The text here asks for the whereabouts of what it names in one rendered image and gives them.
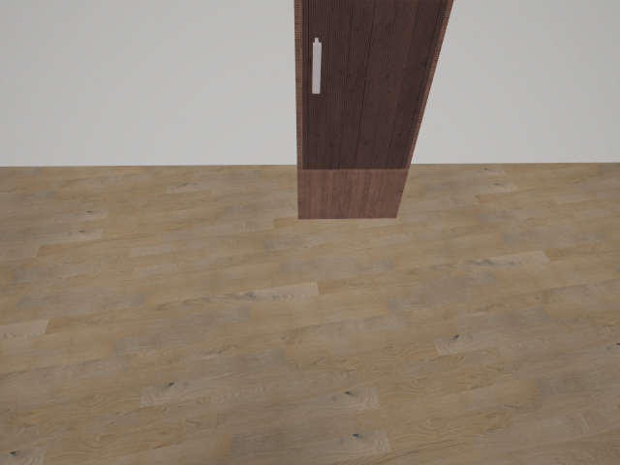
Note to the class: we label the handle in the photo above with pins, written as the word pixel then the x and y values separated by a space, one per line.
pixel 316 72

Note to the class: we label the cupboard door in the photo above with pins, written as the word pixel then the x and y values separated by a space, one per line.
pixel 376 61

